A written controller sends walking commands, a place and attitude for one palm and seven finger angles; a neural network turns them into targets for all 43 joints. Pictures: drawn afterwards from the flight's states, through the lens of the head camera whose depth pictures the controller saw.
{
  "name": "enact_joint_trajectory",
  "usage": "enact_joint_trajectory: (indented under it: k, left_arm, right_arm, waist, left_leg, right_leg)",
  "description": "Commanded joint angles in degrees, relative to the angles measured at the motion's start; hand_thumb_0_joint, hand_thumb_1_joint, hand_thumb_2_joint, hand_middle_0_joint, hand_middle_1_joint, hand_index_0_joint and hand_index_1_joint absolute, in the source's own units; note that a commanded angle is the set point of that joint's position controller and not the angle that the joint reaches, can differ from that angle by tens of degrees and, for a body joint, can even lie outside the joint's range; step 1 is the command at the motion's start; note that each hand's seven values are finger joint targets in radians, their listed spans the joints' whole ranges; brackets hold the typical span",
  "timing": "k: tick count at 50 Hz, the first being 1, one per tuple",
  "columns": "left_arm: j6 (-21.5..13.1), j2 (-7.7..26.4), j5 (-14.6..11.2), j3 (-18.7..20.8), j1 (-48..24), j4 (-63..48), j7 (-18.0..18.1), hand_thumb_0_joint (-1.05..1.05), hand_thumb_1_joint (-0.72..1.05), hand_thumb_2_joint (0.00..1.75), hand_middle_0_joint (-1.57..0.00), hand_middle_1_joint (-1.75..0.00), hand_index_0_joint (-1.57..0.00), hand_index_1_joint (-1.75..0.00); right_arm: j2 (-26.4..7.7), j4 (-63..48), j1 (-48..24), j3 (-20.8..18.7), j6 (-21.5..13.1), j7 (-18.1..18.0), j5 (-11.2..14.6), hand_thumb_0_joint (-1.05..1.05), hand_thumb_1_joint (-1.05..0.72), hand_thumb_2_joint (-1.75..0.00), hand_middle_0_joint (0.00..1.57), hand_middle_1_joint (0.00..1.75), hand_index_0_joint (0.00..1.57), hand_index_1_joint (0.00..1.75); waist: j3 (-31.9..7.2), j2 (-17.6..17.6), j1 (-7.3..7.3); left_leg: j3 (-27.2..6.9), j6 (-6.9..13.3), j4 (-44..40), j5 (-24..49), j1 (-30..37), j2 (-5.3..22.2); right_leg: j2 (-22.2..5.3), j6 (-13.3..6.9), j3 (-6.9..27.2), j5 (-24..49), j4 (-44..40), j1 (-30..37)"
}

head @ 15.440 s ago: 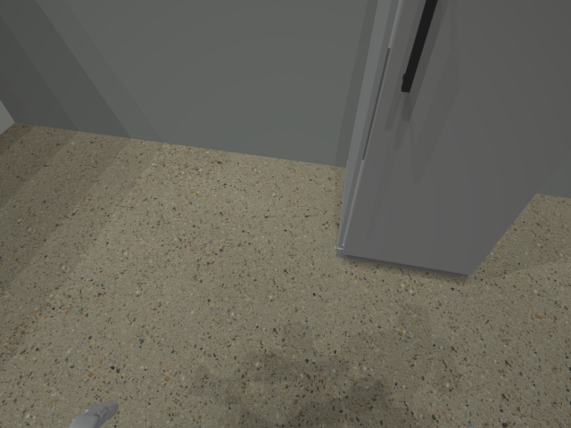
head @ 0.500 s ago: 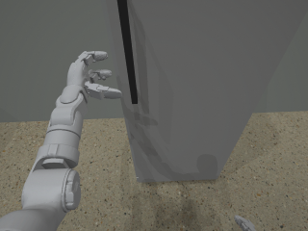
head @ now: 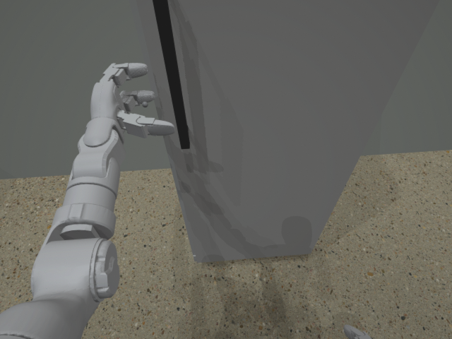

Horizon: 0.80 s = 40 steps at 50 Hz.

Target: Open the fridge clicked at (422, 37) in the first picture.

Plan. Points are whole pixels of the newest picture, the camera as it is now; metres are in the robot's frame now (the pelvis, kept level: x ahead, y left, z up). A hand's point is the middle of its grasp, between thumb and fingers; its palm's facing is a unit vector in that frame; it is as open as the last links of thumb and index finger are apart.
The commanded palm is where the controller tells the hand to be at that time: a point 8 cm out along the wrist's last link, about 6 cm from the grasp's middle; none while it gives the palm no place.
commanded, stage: move the hooked fingers beside the handle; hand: left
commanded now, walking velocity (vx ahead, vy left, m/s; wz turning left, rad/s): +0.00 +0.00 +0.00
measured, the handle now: (174, 74) +0.51 +0.10 +0.22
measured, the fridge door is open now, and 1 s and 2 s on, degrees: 0 0 0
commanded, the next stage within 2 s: feel for the door with the fingertips in 0.88 s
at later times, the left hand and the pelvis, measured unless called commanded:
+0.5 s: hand (138, 101) +0.45 +0.16 +0.21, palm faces +0.11 -0.99 +0.00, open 14.0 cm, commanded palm +0.42 +0.21 +0.20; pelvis +0.00 +0.00 +0.00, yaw +1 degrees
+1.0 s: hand (135, 104) +0.45 +0.17 +0.20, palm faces +0.11 -0.99 +0.00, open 14.0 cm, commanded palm +0.42 +0.21 +0.20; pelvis +0.00 +0.00 +0.00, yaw +1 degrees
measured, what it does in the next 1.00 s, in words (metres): stands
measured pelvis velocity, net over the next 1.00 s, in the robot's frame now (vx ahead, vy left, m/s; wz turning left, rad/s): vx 0.00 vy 0.00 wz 0.01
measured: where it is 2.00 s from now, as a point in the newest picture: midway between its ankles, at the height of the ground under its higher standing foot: outside the picture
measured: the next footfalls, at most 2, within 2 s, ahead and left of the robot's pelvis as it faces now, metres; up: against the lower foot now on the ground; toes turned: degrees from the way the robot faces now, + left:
none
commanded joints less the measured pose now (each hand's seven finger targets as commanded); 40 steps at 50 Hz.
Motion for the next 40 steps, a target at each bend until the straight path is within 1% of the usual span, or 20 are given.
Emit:
enact_joint_trajectory:
  k: [1, 3, 4, 8, 11, 18, 20, 22, 23, 25, 26, 27, 28, 29, 32, 34, 35, 38, 39, 40]
  left_arm:
    - [-4.74, 14.66, 0.71, 0.61, -31.67, -17.72, -0.78, 0.00, -0.50, 0.30, -0.30, -1.20, -0.30, -1.20]
    - [-2.40, 11.79, -0.04, -1.74, -29.28, -14.17, -2.01, 0.00, -0.50, 0.30, -0.30, -1.20, -0.30, -1.20]
    - [-1.24, 12.02, -0.84, -0.96, -28.57, -12.55, -2.43, 0.00, -0.50, 0.30, -0.30, -1.20, -0.30, -1.20]
    - [1.21, 9.17, -2.98, -2.05, -26.02, -13.20, -3.67, 0.00, -0.50, 0.30, -0.30, -1.20, -0.30, -1.20]
    - [0.61, 11.21, -3.26, -0.23, -27.56, -15.27, -2.77, 0.00, -0.50, 0.30, -0.30, -1.20, -0.30, -1.20]
    - [-1.71, 14.15, -0.95, -0.04, -32.50, -16.33, -0.54, 0.00, -0.50, 0.30, -0.30, -1.20, -0.30, -1.20]
    - [-1.81, 13.29, -0.77, -0.73, -33.91, -15.62, -0.60, 0.00, -0.50, 0.30, -0.30, -1.20, -0.30, -1.20]
    - [-1.42, 13.80, -1.22, 0.33, -31.49, -13.59, -1.10, 0.00, -0.50, 0.30, -0.30, -1.20, -0.30, -1.20]
    - [-1.27, 15.71, -1.39, 2.05, -29.54, -11.84, -1.36, 0.00, -0.50, 0.30, -0.30, -1.20, -0.30, -1.20]
    - [-0.57, 14.71, -1.64, 1.24, -28.69, -10.15, -2.32, 0.00, -0.50, 0.30, -0.30, -1.20, -0.30, -1.20]
    - [-0.24, 12.91, -1.59, -0.24, -28.44, -9.47, -2.77, 0.00, -0.50, 0.30, -0.30, -1.20, -0.30, -1.20]
    - [0.11, 12.61, -1.61, -0.41, -28.08, -8.08, -3.02, 0.00, -0.50, 0.30, -0.30, -1.20, -0.30, -1.20]
    - [-0.06, 14.36, -1.54, 1.03, -27.10, -6.79, -3.01, 0.00, -0.50, 0.30, -0.30, -1.20, -0.30, -1.20]
    - [-0.19, 13.86, -1.47, 0.02, -27.58, -7.20, -3.22, 0.00, -0.50, 0.30, -0.30, -1.20, -0.30, -1.20]
    - [-2.02, 11.78, -2.05, -1.52, -31.27, -14.55, -3.54, 0.00, -0.50, 0.30, -0.30, -1.20, -0.30, -1.20]
    - [-3.34, 10.63, -2.73, -2.47, -33.04, -18.41, -3.44, 0.00, -0.50, 0.30, -0.30, -1.20, -0.30, -1.20]
    - [-3.57, 10.47, -3.05, -2.25, -33.00, -19.69, -3.39, 0.00, -0.50, 0.30, -0.30, -1.20, -0.30, -1.20]
    - [-2.36, 12.41, -3.30, -0.51, -31.20, -15.62, -2.83, 0.00, -0.50, 0.30, -0.30, -1.20, -0.30, -1.20]
    - [-1.78, 13.97, -2.85, 0.63, -31.87, -14.46, -2.28, 0.00, -0.50, 0.30, -0.30, -1.20, -0.30, -1.20]
    - [-1.20, 12.47, -2.35, -0.66, -32.09, -14.15, -2.02, 0.00, -0.50, 0.30, -0.30, -1.20, -0.30, -1.20]
  right_arm:
    - [-7.14, -7.69, -2.93, -2.52, -2.51, -0.75, 0.49, 0.00, -0.90, -0.90, 0.20, 0.30, 0.20, 0.30]
    - [-7.56, -7.73, -2.98, -2.59, -2.27, -1.00, 0.89, 0.00, -0.90, -0.90, 0.20, 0.30, 0.20, 0.30]
    - [-7.82, -7.17, -2.70, -2.65, -2.31, -1.16, 0.97, 0.00, -0.90, -0.90, 0.20, 0.30, 0.20, 0.30]
    - [-7.98, -7.65, -3.09, -2.74, -2.29, -1.24, 1.12, 0.00, -0.90, -0.90, 0.20, 0.30, 0.20, 0.30]
    - [-7.97, -7.25, -3.15, -2.72, -2.57, -1.14, 0.90, 0.00, -0.90, -0.90, 0.20, 0.30, 0.20, 0.30]
    - [-7.51, -7.05, -4.03, -2.26, -2.32, -1.30, 0.62, 0.00, -0.90, -0.90, 0.20, 0.30, 0.20, 0.30]
    - [-7.29, -7.01, -4.37, -2.04, -2.40, -1.40, 0.56, 0.00, -0.90, -0.90, 0.20, 0.30, 0.20, 0.30]
    - [-7.35, -7.03, -4.39, -2.02, -2.37, -1.47, 0.59, 0.00, -0.90, -0.90, 0.20, 0.30, 0.20, 0.30]
    - [-7.72, -7.10, -4.01, -2.09, -2.12, -1.50, 0.60, 0.00, -0.90, -0.90, 0.20, 0.30, 0.20, 0.30]
    - [-7.74, -7.17, -4.05, -1.93, -1.82, -1.54, 0.75, 0.00, -0.90, -0.90, 0.20, 0.30, 0.20, 0.30]
    - [-7.63, -7.35, -3.99, -1.89, -1.84, -1.45, 0.83, 0.00, -0.90, -0.90, 0.20, 0.30, 0.20, 0.30]
    - [-7.72, -7.23, -3.77, -1.89, -1.86, -1.43, 0.92, 0.00, -0.90, -0.90, 0.20, 0.30, 0.20, 0.30]
    - [-8.08, -7.27, -3.34, -2.06, -1.69, -1.41, 0.90, 0.00, -0.90, -0.90, 0.20, 0.30, 0.20, 0.30]
    - [-8.04, -7.41, -3.52, -1.94, -1.65, -1.32, 0.98, 0.00, -0.90, -0.90, 0.20, 0.30, 0.20, 0.30]
    - [-7.57, -8.24, -3.90, -2.18, -2.32, -1.08, 0.98, 0.00, -0.90, -0.90, 0.20, 0.30, 0.20, 0.30]
    - [-7.47, -8.38, -4.15, -2.35, -2.72, -1.04, 0.88, 0.00, -0.90, -0.90, 0.20, 0.30, 0.20, 0.30]
    - [-7.49, -8.25, -4.21, -2.48, -3.02, -1.01, 0.82, 0.00, -0.90, -0.90, 0.20, 0.30, 0.20, 0.30]
    - [-7.99, -7.10, -3.95, -2.37, -2.69, -1.39, 0.84, 0.00, -0.90, -0.90, 0.20, 0.30, 0.20, 0.30]
    - [-8.05, -6.58, -3.92, -2.27, -2.64, -1.48, 0.82, 0.00, -0.90, -0.90, 0.20, 0.30, 0.20, 0.30]
    - [-7.85, -6.59, -4.07, -2.16, -2.61, -1.43, 0.73, 0.00, -0.90, -0.90, 0.20, 0.30, 0.20, 0.30]
  waist:
    - [-21.10, 1.30, 1.22]
    - [-17.70, -0.36, 0.38]
    - [-16.24, -1.85, 0.18]
    - [-17.06, -2.31, 0.46]
    - [-17.36, -4.46, 0.47]
    - [-17.98, -1.21, 0.31]
    - [-18.34, -0.37, 0.12]
    - [-18.52, -1.95, 0.55]
    - [-19.07, -3.51, 1.17]
    - [-17.91, -4.05, 0.83]
    - [-17.16, -3.44, 0.57]
    - [-15.65, -4.16, 0.27]
    - [-15.25, -5.10, 0.47]
    - [-14.48, -4.29, 0.25]
    - [-19.10, 0.19, 0.45]
    - [-20.98, 0.63, 0.16]
    - [-22.24, -0.43, 0.31]
    - [-18.59, -3.80, 0.09]
    - [-16.77, -3.81, 0.00]
    - [-16.49, -2.50, -0.08]
  left_leg:
    - [-2.38, 0.72, -1.19, 18.42, 6.27, 1.07]
    - [-2.63, 0.75, -1.92, 16.04, 5.61, 1.23]
    - [-2.75, 0.92, -2.02, 15.17, 5.27, 1.22]
    - [-2.81, 0.85, -1.87, 15.20, 6.03, 1.04]
    - [-3.05, 1.05, -1.59, 14.10, 5.29, 0.92]
    - [-3.14, 1.04, -1.62, 12.62, 5.14, 0.67]
    - [-3.30, 0.97, -1.73, 12.26, 5.38, 0.56]
    - [-3.07, 1.02, -1.68, 13.16, 5.02, 0.64]
    - [-3.10, 1.02, -1.78, 13.55, 4.38, 0.60]
    - [-2.76, 1.02, -1.85, 13.46, 3.45, 0.60]
    - [-2.69, 0.98, -1.87, 13.06, 3.31, 0.57]
    - [-2.81, 1.00, -1.81, 12.29, 3.03, 0.69]
    - [-2.80, 1.07, -1.85, 12.04, 2.68, 0.71]
    - [-2.89, 1.07, -1.97, 11.25, 2.31, 0.72]
    - [-3.12, 0.85, -1.19, 14.34, 5.72, 0.62]
    - [-3.65, 0.80, -0.76, 16.11, 7.89, 0.84]
    - [-3.80, 0.74, -0.67, 16.75, 8.37, 0.90]
    - [-3.94, 0.86, -1.41, 13.59, 6.02, 0.99]
    - [-4.04, 0.91, -1.83, 12.27, 4.65, 0.97]
    - [-3.86, 0.92, -1.95, 11.43, 4.47, 0.79]
  right_leg:
    - [-1.16, -0.22, 1.60, 20.49, -1.30, 11.86]
    - [-1.08, -0.12, 0.92, 17.72, -2.27, 10.17]
    - [-0.92, -0.04, 0.85, 17.20, -2.79, 9.31]
    - [-0.95, -0.06, 0.59, 16.59, -3.02, 9.10]
    - [-0.95, 0.21, 0.95, 15.89, -3.10, 8.99]
    - [-1.37, 0.29, 1.56, 14.05, -2.92, 9.45]
    - [-1.41, 0.17, 1.72, 13.99, -2.87, 9.32]
    - [-1.40, 0.16, 1.72, 15.61, -2.75, 10.22]
    - [-1.46, 0.19, 1.59, 16.13, -2.70, 11.48]
    - [-1.59, 0.26, 1.59, 17.05, -2.60, 11.40]
    - [-1.58, 0.27, 1.47, 16.61, -2.69, 10.43]
    - [-1.53, 0.31, 1.34, 15.71, -2.94, 9.12]
    - [-1.64, 0.41, 1.27, 15.06, -3.17, 9.18]
    - [-1.63, 0.36, 1.35, 14.16, -3.25, 8.60]
    - [-1.34, -0.25, 1.46, 16.32, -2.37, 9.19]
    - [-1.02, -0.29, 1.17, 16.96, -2.04, 9.05]
    - [-0.91, -0.26, 1.17, 17.51, -1.82, 9.58]
    - [-0.89, 0.17, 0.91, 14.49, -2.71, 8.79]
    - [-0.99, 0.23, 1.04, 13.33, -2.99, 8.37]
    - [-1.12, 0.23, 1.11, 12.44, -3.02, 7.85]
